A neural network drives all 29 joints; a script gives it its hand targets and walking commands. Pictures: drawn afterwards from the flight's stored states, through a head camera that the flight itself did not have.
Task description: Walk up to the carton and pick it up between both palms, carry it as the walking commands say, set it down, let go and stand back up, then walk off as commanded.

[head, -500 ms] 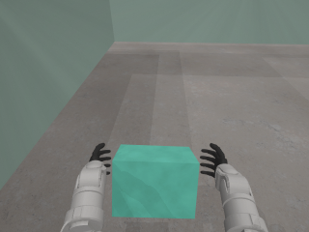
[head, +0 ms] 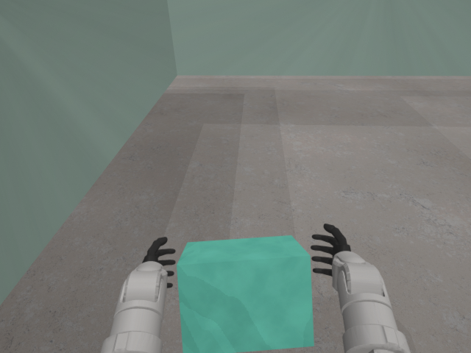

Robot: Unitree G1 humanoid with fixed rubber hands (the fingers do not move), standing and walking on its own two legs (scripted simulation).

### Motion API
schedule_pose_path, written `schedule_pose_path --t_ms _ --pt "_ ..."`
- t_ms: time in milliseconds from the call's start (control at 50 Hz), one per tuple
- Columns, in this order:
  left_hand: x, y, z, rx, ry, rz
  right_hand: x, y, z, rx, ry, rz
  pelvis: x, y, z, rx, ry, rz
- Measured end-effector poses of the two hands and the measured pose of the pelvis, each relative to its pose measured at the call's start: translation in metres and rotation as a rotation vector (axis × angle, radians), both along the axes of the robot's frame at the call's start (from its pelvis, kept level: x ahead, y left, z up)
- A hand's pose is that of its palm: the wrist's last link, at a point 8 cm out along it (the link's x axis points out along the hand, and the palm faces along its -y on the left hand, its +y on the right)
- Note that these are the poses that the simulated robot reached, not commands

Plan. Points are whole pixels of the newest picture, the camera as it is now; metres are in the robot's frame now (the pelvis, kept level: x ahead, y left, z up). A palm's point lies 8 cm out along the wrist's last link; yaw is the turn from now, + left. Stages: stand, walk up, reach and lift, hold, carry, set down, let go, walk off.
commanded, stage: reach and lift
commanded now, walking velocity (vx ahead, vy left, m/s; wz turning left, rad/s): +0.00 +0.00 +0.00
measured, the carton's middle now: (243, 288) +0.35 +0.01 -0.11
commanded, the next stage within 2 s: hold in 0.82 s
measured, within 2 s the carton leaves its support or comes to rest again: neither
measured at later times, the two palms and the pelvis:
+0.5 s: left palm (142, 270) +0.28 +0.19 +0.06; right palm (341, 269) +0.28 -0.16 +0.05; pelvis -0.01 +0.00 +0.00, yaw +0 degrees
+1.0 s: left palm (150, 284) +0.27 +0.18 +0.03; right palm (348, 272) +0.27 -0.17 +0.05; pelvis +0.00 +0.00 +0.00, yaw +1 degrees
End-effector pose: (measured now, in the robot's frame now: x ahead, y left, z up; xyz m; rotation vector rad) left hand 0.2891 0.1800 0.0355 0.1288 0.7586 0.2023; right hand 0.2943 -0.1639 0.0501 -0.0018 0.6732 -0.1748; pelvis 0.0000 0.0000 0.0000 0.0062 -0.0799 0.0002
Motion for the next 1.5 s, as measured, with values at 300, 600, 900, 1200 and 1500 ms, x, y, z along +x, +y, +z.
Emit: schedule_pose_path --t_ms 300,600,900,1200,1500 --pt "-0.014 0.003 0.007 -0.026 -0.035 -0.016 -0.013 0.000 0.008 0.001 -0.036 0.010 -0.008 0.002 0.001 -0.003 -0.026 0.001" --pt "-0.002 0.010 0.018 -0.014 -0.064 -0.010 -0.014 0.006 0.001 -0.003 -0.018 0.029 -0.011 0.005 0.000 -0.007 -0.015 0.009" --pt "-0.018 -0.002 -0.004 -0.052 -0.029 -0.022 -0.014 -0.006 -0.001 0.001 -0.011 -0.001 0.001 0.000 0.001 0.001 -0.017 0.010" --pt "-0.023 0.002 0.004 -0.060 -0.046 -0.041 -0.028 -0.003 0.000 0.001 -0.023 -0.007 -0.010 0.004 0.001 -0.004 -0.025 0.010" --pt "-0.008 0.006 0.006 -0.051 -0.060 -0.030 -0.019 0.000 -0.007 0.007 -0.011 0.007 -0.004 0.005 0.001 -0.005 -0.001 0.011"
